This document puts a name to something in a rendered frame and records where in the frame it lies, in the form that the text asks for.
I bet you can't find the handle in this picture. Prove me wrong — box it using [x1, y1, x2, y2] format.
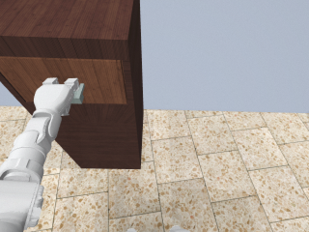
[71, 83, 85, 104]

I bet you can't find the drawer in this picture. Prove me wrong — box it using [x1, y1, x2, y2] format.
[0, 56, 127, 104]

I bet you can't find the cabinet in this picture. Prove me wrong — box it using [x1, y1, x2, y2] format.
[0, 0, 144, 169]

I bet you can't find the left robot forearm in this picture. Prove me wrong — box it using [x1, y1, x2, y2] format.
[0, 108, 62, 184]

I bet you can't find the left robot upper arm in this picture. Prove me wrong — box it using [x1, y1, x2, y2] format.
[0, 180, 44, 232]

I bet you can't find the robot left hand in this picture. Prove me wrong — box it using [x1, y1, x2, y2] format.
[34, 77, 80, 116]

